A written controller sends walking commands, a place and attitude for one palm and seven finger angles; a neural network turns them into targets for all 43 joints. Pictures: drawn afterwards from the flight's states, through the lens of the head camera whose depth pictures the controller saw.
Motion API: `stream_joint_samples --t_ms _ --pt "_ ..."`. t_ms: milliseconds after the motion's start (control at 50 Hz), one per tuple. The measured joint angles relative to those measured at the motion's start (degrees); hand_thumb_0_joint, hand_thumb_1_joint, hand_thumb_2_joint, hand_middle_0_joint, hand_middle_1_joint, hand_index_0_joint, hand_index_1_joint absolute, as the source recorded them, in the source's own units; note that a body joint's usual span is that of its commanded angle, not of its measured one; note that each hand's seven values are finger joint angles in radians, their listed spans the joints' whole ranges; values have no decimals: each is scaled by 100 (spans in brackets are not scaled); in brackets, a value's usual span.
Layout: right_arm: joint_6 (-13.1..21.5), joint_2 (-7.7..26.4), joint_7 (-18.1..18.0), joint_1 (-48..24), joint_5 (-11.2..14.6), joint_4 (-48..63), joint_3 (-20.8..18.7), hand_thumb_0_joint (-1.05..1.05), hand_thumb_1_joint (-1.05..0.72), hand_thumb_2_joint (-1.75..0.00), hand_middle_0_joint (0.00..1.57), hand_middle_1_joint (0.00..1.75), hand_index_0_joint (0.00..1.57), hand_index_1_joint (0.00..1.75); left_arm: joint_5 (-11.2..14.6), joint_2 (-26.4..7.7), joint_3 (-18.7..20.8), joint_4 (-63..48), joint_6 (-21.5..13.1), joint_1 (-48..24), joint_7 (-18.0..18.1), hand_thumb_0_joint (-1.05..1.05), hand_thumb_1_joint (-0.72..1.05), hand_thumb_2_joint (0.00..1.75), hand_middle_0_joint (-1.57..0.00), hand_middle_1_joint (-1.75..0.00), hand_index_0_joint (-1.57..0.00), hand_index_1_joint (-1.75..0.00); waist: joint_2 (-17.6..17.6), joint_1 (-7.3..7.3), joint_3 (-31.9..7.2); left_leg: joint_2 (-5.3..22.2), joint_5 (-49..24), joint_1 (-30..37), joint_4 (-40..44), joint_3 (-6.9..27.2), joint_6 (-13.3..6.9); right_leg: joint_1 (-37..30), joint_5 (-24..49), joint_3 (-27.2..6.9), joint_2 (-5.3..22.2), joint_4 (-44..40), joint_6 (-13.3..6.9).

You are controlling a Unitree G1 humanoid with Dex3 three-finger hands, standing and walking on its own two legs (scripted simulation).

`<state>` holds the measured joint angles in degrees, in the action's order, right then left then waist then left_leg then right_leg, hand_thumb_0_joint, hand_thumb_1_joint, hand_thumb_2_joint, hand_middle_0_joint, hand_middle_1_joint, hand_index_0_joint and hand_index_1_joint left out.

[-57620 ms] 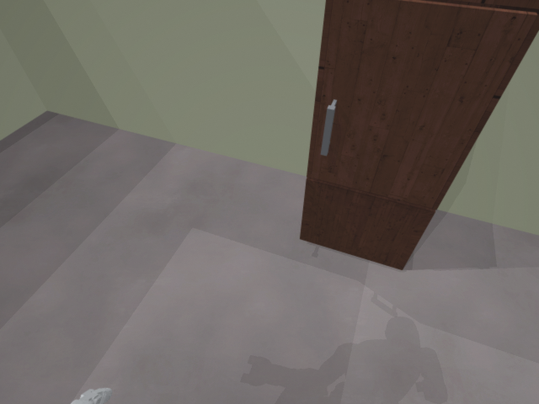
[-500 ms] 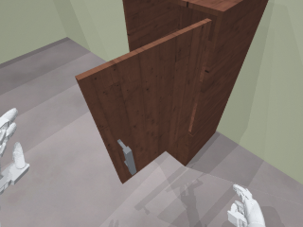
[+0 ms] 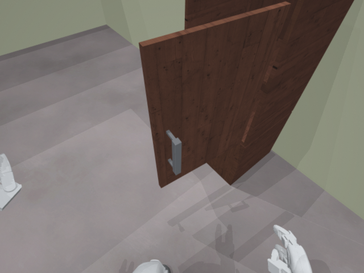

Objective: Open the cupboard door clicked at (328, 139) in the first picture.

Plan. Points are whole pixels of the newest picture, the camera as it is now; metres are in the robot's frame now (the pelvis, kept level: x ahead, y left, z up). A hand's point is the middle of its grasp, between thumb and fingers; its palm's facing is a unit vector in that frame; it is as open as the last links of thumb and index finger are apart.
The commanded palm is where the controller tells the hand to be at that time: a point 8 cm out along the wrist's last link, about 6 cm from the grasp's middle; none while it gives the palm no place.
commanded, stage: step back with the hand held close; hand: left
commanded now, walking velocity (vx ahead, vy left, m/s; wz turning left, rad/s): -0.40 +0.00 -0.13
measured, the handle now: (173, 153) +0.46 +0.06 -0.09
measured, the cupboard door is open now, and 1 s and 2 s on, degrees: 83 83 83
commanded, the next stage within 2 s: stop stepping back and stand still in 0.38 s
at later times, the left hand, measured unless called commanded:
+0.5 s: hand out of the picture +0.05 +0.28 +0.18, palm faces +0.49 -0.76 -0.43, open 7.4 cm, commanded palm +0.01 +0.31 +0.19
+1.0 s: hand out of the picture -0.03 +0.26 +0.20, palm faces +0.34 -0.78 -0.52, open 7.4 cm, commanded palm -0.08 +0.30 +0.19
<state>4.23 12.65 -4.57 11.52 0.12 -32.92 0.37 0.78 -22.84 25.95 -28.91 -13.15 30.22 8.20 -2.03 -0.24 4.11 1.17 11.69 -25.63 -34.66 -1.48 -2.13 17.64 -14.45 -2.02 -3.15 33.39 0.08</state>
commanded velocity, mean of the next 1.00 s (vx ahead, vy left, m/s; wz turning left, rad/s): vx -0.03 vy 0.00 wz -0.07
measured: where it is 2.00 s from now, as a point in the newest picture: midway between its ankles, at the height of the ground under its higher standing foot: outside the picture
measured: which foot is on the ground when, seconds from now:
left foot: down 0.00-0.40, up 0.42-0.56, down 0.58-0.90, up 0.92-1.00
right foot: down 0.00-0.18, up 0.20-0.40, down 0.42-0.58, up 0.60-0.90, down 0.92-1.00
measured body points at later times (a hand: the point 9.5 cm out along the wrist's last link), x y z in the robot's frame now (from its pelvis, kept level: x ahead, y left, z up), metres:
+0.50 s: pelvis -0.14 +0.02 -0.01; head -0.13 +0.03 +0.44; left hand +0.01 +0.32 +0.20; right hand +0.06 -0.20 -0.09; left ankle +0.00 +0.11 -0.69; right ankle -0.23 -0.11 -0.73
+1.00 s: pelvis -0.26 +0.02 +0.01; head -0.26 +0.03 +0.46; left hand -0.06 +0.30 +0.23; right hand -0.17 -0.25 -0.09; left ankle -0.17 +0.14 -0.67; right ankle -0.33 -0.03 -0.73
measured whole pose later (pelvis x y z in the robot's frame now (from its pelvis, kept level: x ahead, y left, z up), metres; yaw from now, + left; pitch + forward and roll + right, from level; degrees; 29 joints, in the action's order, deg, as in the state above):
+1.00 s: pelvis -0.26 +0.02 +0.01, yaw -9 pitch +1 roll +1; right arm 4.2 13.5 -4.2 15.0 -0.9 -40.5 -1.0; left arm 1.9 -27.4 26.8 -30.8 -10.7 32.2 8.2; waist 1.4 -1.4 -2.2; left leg 3.1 17.0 -34.5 -54.6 -2.4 1.9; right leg 9.8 -20.7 4.8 -2.9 29.9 -5.8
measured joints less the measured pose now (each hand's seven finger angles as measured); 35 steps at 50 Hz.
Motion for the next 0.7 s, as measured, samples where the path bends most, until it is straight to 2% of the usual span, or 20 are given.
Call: stream_joint_samples --t_ms 100,140,180,220,280,320,380,400,420,440,480,500,520,540,560,580,600,620,660,700 --pt "44 6 14 -99 -13 -206 -61 1 -90 -90 20 30 21 30 76 3 -209 -193 -30 192 44 2 89 90 -21 -30 -21 -30 28 -116 -34 -79 207 -13 60 85 163 -2 286 -86 -5 -215 51" --pt "38 28 -30 -126 0 -218 -69 1 -90 -90 20 30 21 30 83 -56 -264 -153 -16 70 49 2 89 90 -21 -30 -21 -30 19 -104 -52 -66 -185 23 219 78 113 -2 384 -99 -18 -267 100" --pt "53 34 -73 -166 21 -172 -66 1 -90 -90 20 30 21 30 68 -143 -232 -51 -19 -133 33 2 89 90 -22 -30 -21 -30 8 -65 -32 -32 -520 15 320 45 -21 83 246 -125 -61 -155 136" --pt "97 5 -102 -218 9 -121 -82 1 -90 -90 20 30 21 30 -6 -226 -144 144 -38 -393 -5 2 88 90 -22 -30 -22 -30 -67 44 22 52 -611 -43 388 52 -169 278 -178 -137 -236 636 159" --pt "160 -125 -27 -192 -43 -111 -141 1 -90 -90 20 30 21 30 4 -369 -17 252 44 -627 -54 2 88 90 -22 -30 -22 -30 -130 200 -57 256 -885 -170 759 -52 -183 328 -828 78 -457 2144 67" --pt "194 -195 67 -152 -32 -133 -152 1 -90 -90 20 30 21 30 96 -451 57 119 67 -559 -21 2 89 90 -22 -30 -22 -30 -71 194 -201 382 -1010 -302 1021 -291 -161 43 -1162 285 -438 2333 -23" --pt "252 -224 169 -189 -26 -129 -148 1 -90 -90 20 30 21 30 281 -472 167 -209 63 -195 46 2 89 90 -21 -30 -21 -30 57 26 -427 465 -1291 -618 1265 -699 -17 -665 -1665 516 -244 1257 -196" --pt "268 -233 193 -259 -23 -115 -141 1 -90 -90 20 30 21 30 313 -489 235 -314 34 -70 72 2 89 90 -21 -30 -21 -30 178 -84 -461 446 -1214 -797 1165 -866 77 -900 -1707 440 -114 601 -296" --pt "287 -219 211 -375 -16 -124 -128 1 -90 -90 20 30 21 30 310 -468 285 -393 -35 16 102 2 89 90 -21 -30 -21 -30 297 -242 -450 425 -880 -1053 849 -980 248 -959 -1676 191 6 118 -401" --pt "280 -148 216 -490 -25 -244 -142 1 -90 -90 20 30 21 30 249 -293 161 -374 -115 4 113 2 89 90 -21 -30 -21 -30 184 -376 -343 440 -299 -1212 228 -749 376 -872 -1603 102 -47 225 -363" --pt "193 -91 210 -465 -89 -537 -119 1 -90 -90 20 30 21 30 87 -46 -150 -237 -191 -16 123 2 89 90 -21 -30 -21 -30 122 -520 -305 228 576 -1197 -1045 -348 509 -941 -1382 -4 -19 226 -191" --pt "144 -119 203 -363 -72 -632 -83 1 -90 -90 20 30 21 30 46 9 -268 -178 -161 -49 104 2 89 90 -21 -30 -21 -30 215 -594 -375 86 754 -1027 -1328 -285 525 -998 -1248 -84 61 99 -102" --pt "102 -172 169 -269 -47 -678 -24 1 -90 -90 20 30 21 30 33 39 -325 -140 -112 -108 86 2 89 90 -21 -30 -21 -30 353 -655 -438 -18 777 -750 -1326 -301 514 -1026 -1120 -184 141 -10 -51" --pt "79 -220 114 -197 -26 -675 47 1 -90 -90 20 30 21 30 34 58 -338 -98 -59 -193 76 2 88 90 -21 -30 -21 -30 469 -654 -480 -94 629 -389 -1057 -332 486 -1017 -998 -244 197 -52 -29" --pt "86 -234 58 -144 -3 -628 114 1 -90 -90 20 30 21 30 47 76 -335 -37 -2 -300 69 2 88 90 -21 -30 -21 -30 503 -603 -513 -118 242 36 -577 -350 442 -949 -882 -234 202 20 -6" --pt "126 -189 19 -109 17 -525 153 2 -90 -90 20 30 21 30 69 97 -334 33 62 -435 64 2 88 90 -21 -30 -21 -30 391 -524 -542 -53 -235 418 -57 -297 278 -784 -765 -141 116 247 37" --pt "199 -188 -5 -155 19 -468 133 2 -90 -90 20 30 21 30 75 62 -323 154 129 -657 64 2 88 90 -21 -30 -21 -30 354 -405 -479 -59 -82 520 179 -278 37 -551 -874 -58 115 642 71" --pt "274 -230 -6 -239 2 -439 103 2 -90 -90 20 30 21 30 73 1 -303 319 176 -901 69 2 89 90 -21 -30 -21 -30 396 -315 -335 -92 -57 541 231 -316 -106 -332 -1155 -101 135 1076 72" --pt "395 -303 53 -349 -17 -366 120 1 -90 -90 20 30 21 30 88 -95 -255 557 239 -1161 81 2 89 90 -21 -30 -21 -30 444 -140 -120 -55 -238 627 428 -403 -189 49 -1416 -172 86 1735 69" --pt "459 -380 125 -315 -45 -261 162 1 -90 -90 20 30 21 30 108 -159 -204 494 333 -1026 63 2 89 90 -21 -30 -21 -30 466 91 -60 22 -491 746 780 -439 -116 288 -1311 -56 73 2027 52"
